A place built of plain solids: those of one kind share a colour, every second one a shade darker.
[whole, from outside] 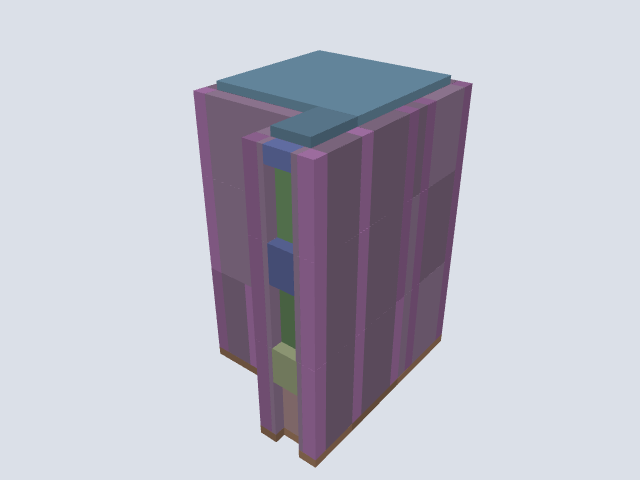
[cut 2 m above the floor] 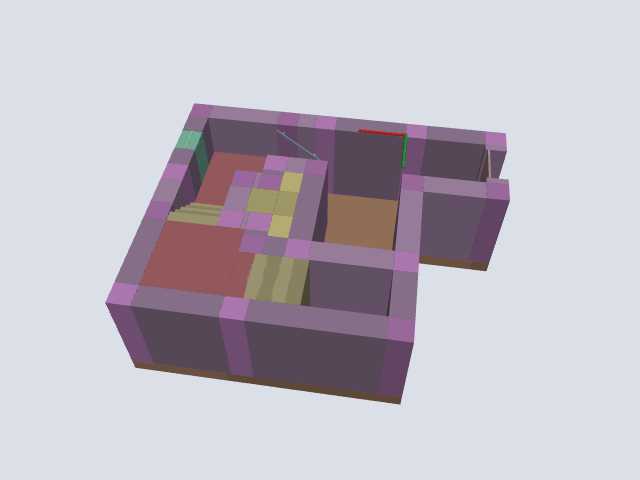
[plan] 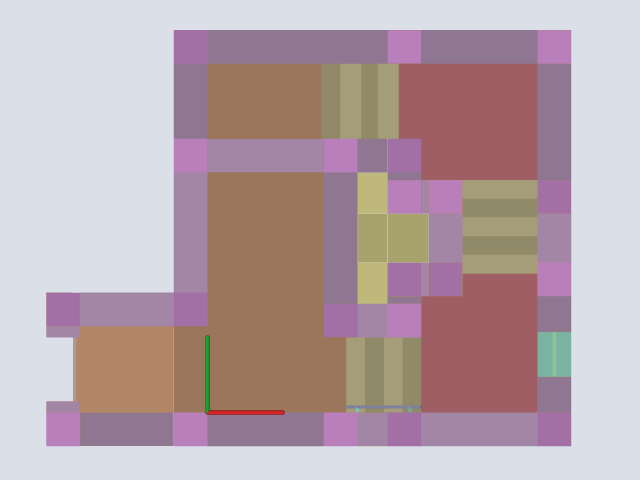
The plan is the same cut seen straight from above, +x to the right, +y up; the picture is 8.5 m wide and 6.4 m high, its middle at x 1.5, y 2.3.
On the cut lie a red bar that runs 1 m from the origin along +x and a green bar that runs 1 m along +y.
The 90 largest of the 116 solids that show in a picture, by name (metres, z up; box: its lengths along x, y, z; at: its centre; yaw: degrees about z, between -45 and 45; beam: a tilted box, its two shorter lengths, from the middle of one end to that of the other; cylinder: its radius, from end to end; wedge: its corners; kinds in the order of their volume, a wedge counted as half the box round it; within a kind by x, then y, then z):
{
 "wall_1": {"box": [1.25, 0.45, 3.17], "at": [-1.07, -0.23, 1.58]},
 "wall_2": {"box": [1.25, 0.45, 3.17], "at": [-1.07, -0.23, 4.75]},
 "wall_3": {"box": [1.25, 0.45, 2.46], "at": [-1.07, -0.23, 7.57]},
 "wall_4": {"box": [1.25, 0.45, 3.17], "at": [-1.07, 1.38, 1.58]},
 "wall_5": {"box": [1.25, 0.45, 2.46], "at": [-1.07, 1.38, 7.57]},
 "wall_6": {"box": [0.45, 1.6, 3.17], "at": [-0.23, 2.4, 1.58]},
 "wall_7": {"box": [0.45, 3.05, 3.17], "at": [-0.23, 3.12, 4.75]},
 "wall_8": {"box": [0.45, 3.05, 2.46], "at": [-0.23, 3.12, 7.57]},
 "wall_9": {"box": [0.45, 1.0, 3.17], "at": [-0.23, 4.15, 1.58]},
 "wall_10": {"box": [1.55, 0.45, 3.17], "at": [0.78, -0.23, 1.58]},
 "wall_11": {"box": [1.55, 0.45, 3.17], "at": [0.78, -0.23, 4.75]},
 "wall_12": {"box": [1.55, 0.45, 2.46], "at": [0.78, -0.23, 7.57]},
 "wall_13": {"box": [1.55, 0.45, 2.47], "at": [0.78, 3.42, 1.23]},
 "wall_14": {"box": [1.55, 0.45, 2.46], "at": [0.78, 4.88, 7.57]},
 "wall_15": {"box": [2.4, 0.45, 3.17], "at": [1.2, 4.88, 1.58]},
 "wall_16": {"box": [0.45, 1.75, 3.17], "at": [1.77, 2.33, 1.58]},
 "wall_17": {"box": [0.4, 0.45, 3.17], "at": [2.2, -0.23, 1.58]},
 "wall_18": {"box": [0.4, 0.45, 3.17], "at": [2.2, -0.23, 4.75]},
 "wall_19": {"box": [0.4, 0.45, 2.46], "at": [2.2, -0.23, 7.57]},
 "wall_20": {"box": [0.4, 0.45, 3.17], "at": [2.2, 1.23, 1.58]},
 "wall_21": {"box": [0.4, 0.45, 3.17], "at": [2.2, 3.42, 1.58]},
 "wall_22": {"box": [0.45, 0.65, 3.17], "at": [3.17, 2.33, 1.58]},
 "wall_23": {"box": [1.55, 0.45, 3.17], "at": [3.62, -0.23, 1.58]},
 "wall_24": {"box": [1.55, 0.45, 3.17], "at": [3.62, -0.23, 4.75]},
 "wall_25": {"box": [1.55, 0.45, 2.46], "at": [3.62, -0.23, 7.57]},
 "wall_26": {"box": [1.55, 0.45, 3.17], "at": [3.62, 4.88, 1.58]},
 "wall_27": {"box": [0.45, 0.48, 3.17], "at": [4.62, 0.24, 1.58]},
 "wall_28": {"box": [0.45, 0.48, 3.17], "at": [4.62, 1.31, 1.58]},
 "wall_29": {"box": [0.45, 0.65, 3.17], "at": [4.62, 2.33, 1.58]},
 "wall_30": {"box": [0.45, 1.55, 3.17], "at": [4.62, 3.88, 1.58]},
 "wallpost_1": {"box": [0.45, 0.45, 3.17], "at": [-1.93, -0.23, 1.58]},
 "wallpost_2": {"box": [0.45, 0.45, 3.17], "at": [-1.93, -0.23, 4.75]},
 "wallpost_3": {"box": [0.45, 0.45, 2.46], "at": [-1.93, -0.23, 7.57]},
 "wallpost_4": {"box": [0.45, 0.45, 3.17], "at": [-1.93, 1.38, 1.58]},
 "wallpost_5": {"box": [0.45, 0.45, 3.17], "at": [-1.93, 1.38, 4.75]},
 "wallpost_6": {"box": [0.45, 0.45, 2.46], "at": [-1.93, 1.38, 7.57]},
 "wallpost_7": {"box": [0.45, 0.45, 3.17], "at": [-0.23, -0.23, 1.58]},
 "wallpost_8": {"box": [0.45, 0.45, 3.17], "at": [-0.23, -0.23, 4.75]},
 "wallpost_9": {"box": [0.45, 0.45, 2.46], "at": [-0.23, -0.23, 7.57]},
 "wallpost_10": {"box": [0.45, 0.45, 3.17], "at": [-0.23, 1.38, 1.58]},
 "wallpost_11": {"box": [0.45, 0.45, 3.17], "at": [-0.23, 3.42, 1.58]},
 "wallpost_12": {"box": [0.45, 0.45, 3.17], "at": [-0.23, 4.88, 1.58]},
 "wallpost_13": {"box": [0.45, 0.45, 3.17], "at": [-0.23, 4.88, 4.75]},
 "wallpost_14": {"box": [0.45, 0.45, 2.46], "at": [-0.23, 4.88, 7.57]},
 "wallpost_15": {"box": [0.45, 0.45, 3.17], "at": [1.77, -0.23, 1.58]},
 "wallpost_16": {"box": [0.45, 0.45, 3.17], "at": [1.77, -0.23, 4.75]},
 "wallpost_17": {"box": [0.45, 0.45, 2.46], "at": [1.77, -0.23, 7.57]},
 "wallpost_18": {"box": [0.45, 0.45, 3.17], "at": [1.77, 1.23, 1.58]},
 "wallpost_19": {"box": [0.45, 0.45, 3.17], "at": [1.77, 3.42, 1.58]},
 "wallpost_20": {"box": [0.45, 0.45, 3.17], "at": [2.62, -0.23, 1.58]},
 "wallpost_21": {"box": [0.45, 0.45, 3.17], "at": [2.62, -0.23, 4.75]},
 "wallpost_22": {"box": [0.45, 0.45, 2.46], "at": [2.62, -0.23, 7.57]},
 "wallpost_23": {"box": [0.45, 0.45, 3.17], "at": [2.62, 1.23, 1.58]},
 "wallpost_24": {"box": [0.45, 0.45, 3.17], "at": [2.62, 1.77, 1.58]},
 "wallpost_25": {"box": [0.45, 0.45, 3.17], "at": [2.62, 2.88, 1.58]},
 "wallpost_26": {"box": [0.45, 0.45, 3.17], "at": [2.62, 3.42, 1.58]},
 "wallpost_27": {"box": [0.45, 0.45, 3.17], "at": [2.62, 4.88, 1.58]},
 "wallpost_28": {"box": [0.45, 0.45, 3.17], "at": [3.17, 1.77, 1.58]},
 "wallpost_29": {"box": [0.45, 0.45, 3.17], "at": [3.17, 2.88, 1.58]},
 "wallpost_30": {"box": [0.45, 0.45, 3.17], "at": [4.62, -0.23, 1.58]},
 "wallpost_31": {"box": [0.45, 0.45, 3.17], "at": [4.62, -0.23, 4.75]},
 "wallpost_32": {"box": [0.45, 0.45, 2.46], "at": [4.62, -0.23, 7.57]},
 "wallpost_33": {"box": [0.45, 0.45, 3.17], "at": [4.62, 1.77, 1.58]},
 "wallpost_34": {"box": [0.45, 0.45, 3.17], "at": [4.62, 2.88, 1.58]},
 "wallpost_35": {"box": [0.45, 0.45, 3.17], "at": [4.62, 4.88, 1.58]},
 "core_fill_1": {"box": [0.4, 0.55, 8.8], "at": [2.2, 1.73, 4.4]},
 "core_fill_2": {"box": [0.4, 0.65, 8.8], "at": [2.2, 2.33, 4.4]},
 "core_fill_3": {"box": [0.4, 0.55, 8.8], "at": [2.2, 2.92, 4.4]},
 "core_fill_4": {"box": [0.55, 0.65, 8.8], "at": [2.67, 2.33, 4.4]},
 "floor_slab_1": {"box": [1.35, 2.05, 0.3], "at": [-1.12, 0.57, -0.15]},
 "floor_slab_2": {"box": [2.45, 5.55, 0.3], "at": [0.78, 2.33, -0.15]},
 "floor_slab_3": {"box": [0.55, 2.45, 0.3], "at": [2.67, 0.78, -0.15]},
 "floor_slab_4": {"box": [0.55, 2.45, 0.3], "at": [2.67, 3.88, -0.15]},
 "floor_slab_5": {"box": [1.9, 5.55, 0.3], "at": [3.9, 2.33, -0.15]},
 "landing_slab_1": {"box": [0.33, 1.0, 2.18], "at": [2.69, 4.15, 1.09]},
 "landing_slab_2": {"box": [1.55, 1.55, 0.99], "at": [3.62, 0.78, 0.49]},
 "landing_slab_3": {"box": [1.55, 1.55, 2.18], "at": [3.62, 3.88, 1.09]},
 "roof_slab_1": {"box": [1.7, 1.15, 0.25], "at": [-0.85, 0.57, 8.92]},
 "roof_slab_2": {"box": [4.4, 4.65, 0.25], "at": [2.2, 2.33, 8.92]},
 "tread_slab_1": {"box": [0.28, 1.0, 2.97], "at": [1.66, 4.15, 1.48]},
 "tread_slab_2": {"box": [0.28, 1.0, 2.77], "at": [1.91, 4.15, 1.39]},
 "tread_slab_3": {"box": [0.28, 1.0, 2.57], "at": [2.16, 4.15, 1.29]},
 "tread_slab_4": {"box": [0.28, 1.0, 2.38], "at": [2.41, 4.15, 1.19]},
 "tread_slab_5": {"box": [1.0, 0.28, 1.39], "at": [3.9, 2.24, 0.69]},
 "tread_slab_6": {"box": [1.0, 0.28, 1.58], "at": [3.9, 2.49, 0.79]},
 "tread_slab_7": {"box": [1.0, 0.28, 1.78], "at": [3.9, 2.74, 0.89]},
 "tread_slab_8": {"box": [1.0, 0.28, 1.98], "at": [3.9, 2.99, 0.99]},
 "wall_sill_win_1": {"box": [0.45, 0.6, 1.99], "at": [4.62, 0.78, 0.99]},
 "wall_head_door_yard_1": {"box": [0.45, 0.85, 1.17], "at": [-1.93, 0.57, 2.58]},
 "wall_head_door_1": {"box": [0.45, 0.8, 1.17], "at": [-1.93, 0.57, 5.75]}
}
